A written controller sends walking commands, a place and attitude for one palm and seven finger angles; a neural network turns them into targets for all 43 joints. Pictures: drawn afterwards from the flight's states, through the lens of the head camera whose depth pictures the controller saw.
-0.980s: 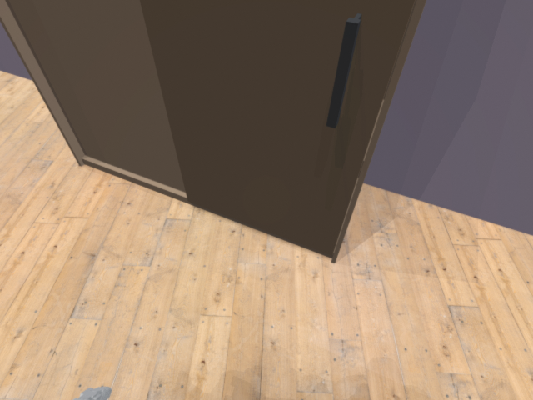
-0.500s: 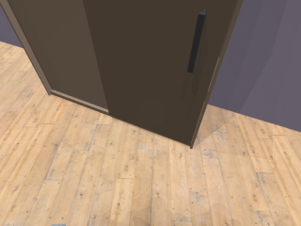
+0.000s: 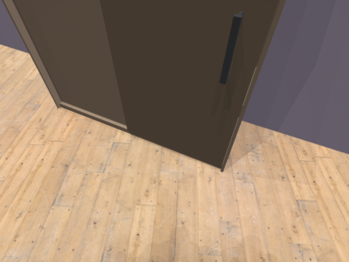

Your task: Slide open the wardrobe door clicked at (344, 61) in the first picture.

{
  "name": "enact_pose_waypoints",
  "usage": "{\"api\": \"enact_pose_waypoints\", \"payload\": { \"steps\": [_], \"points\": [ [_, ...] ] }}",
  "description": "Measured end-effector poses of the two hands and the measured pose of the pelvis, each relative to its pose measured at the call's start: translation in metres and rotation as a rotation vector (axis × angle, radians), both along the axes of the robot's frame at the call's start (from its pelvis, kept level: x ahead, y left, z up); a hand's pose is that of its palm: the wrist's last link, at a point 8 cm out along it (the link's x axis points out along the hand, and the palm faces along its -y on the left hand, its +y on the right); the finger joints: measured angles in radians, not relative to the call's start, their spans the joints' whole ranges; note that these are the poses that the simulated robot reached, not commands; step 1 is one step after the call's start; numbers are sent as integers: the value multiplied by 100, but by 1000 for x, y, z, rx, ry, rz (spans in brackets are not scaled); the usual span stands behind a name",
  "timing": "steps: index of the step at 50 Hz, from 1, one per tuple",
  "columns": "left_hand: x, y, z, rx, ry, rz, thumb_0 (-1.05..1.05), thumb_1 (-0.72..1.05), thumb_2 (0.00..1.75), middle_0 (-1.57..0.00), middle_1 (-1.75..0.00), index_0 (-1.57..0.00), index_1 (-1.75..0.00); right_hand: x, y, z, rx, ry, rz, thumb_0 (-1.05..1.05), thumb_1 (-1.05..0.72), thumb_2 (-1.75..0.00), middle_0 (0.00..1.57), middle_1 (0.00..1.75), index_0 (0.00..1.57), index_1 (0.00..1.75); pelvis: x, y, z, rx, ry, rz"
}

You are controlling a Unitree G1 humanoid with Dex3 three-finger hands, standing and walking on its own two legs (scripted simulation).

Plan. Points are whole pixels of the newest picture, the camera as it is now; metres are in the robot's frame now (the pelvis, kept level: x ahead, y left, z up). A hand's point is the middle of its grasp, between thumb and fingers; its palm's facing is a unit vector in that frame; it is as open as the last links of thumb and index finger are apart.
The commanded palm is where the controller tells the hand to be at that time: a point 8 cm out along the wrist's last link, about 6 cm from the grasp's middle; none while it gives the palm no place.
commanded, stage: look at it before walking up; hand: right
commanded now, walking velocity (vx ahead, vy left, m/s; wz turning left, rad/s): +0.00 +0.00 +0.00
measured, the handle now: (231, 50) +0.84 -0.17 +0.09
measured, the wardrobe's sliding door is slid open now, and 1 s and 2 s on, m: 0.00 0.00 0.00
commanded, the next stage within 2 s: turn to face it in 0.46 s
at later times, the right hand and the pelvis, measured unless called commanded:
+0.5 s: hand out of the picture +0.08 -0.25 -0.15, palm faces -0.02 +0.94 -0.33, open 7.4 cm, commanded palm none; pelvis +0.00 +0.00 +0.00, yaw +0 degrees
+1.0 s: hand out of the picture +0.01 -0.24 -0.20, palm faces +0.17 +0.96 -0.21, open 7.4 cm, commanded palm none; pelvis -0.02 -0.03 -0.02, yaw -10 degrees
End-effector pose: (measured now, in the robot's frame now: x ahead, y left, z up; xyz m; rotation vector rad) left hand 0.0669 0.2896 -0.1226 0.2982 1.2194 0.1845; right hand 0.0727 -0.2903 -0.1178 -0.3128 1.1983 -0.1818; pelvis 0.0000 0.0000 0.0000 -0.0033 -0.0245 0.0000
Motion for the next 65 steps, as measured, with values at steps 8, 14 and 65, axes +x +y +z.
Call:
{"api": "enact_pose_waypoints", "payload": {
  "steps": [8, 14, 65],
  "points": [
    [8, 0, 2, 2, -17, -4, 0, 90, 90, -20, -30, -20, -30, 4, 2, 0, 5, -8, 2, 1, -90, -89, 20, 30, 21, 30, 2, 1, 0, 1, 0, 1],
    [12, 1, 4, 8, -20, -8, 0, 90, 90, -20, -30, -20, -30, 3, 1, -1, 6, -6, -2, 1, -90, -89, 20, 30, 21, 30, 3, 0, 1, 1, 0, 0],
    [-13, -93, -15, -90, 104, -149, 0, 90, 90, -20, -30, -20, -30, -107, 15, -25, 126, 43, -328, 1, -91, -89, 20, 30, 20, 30, -24, -28, -3, 34, 33, -267]
  ]
}}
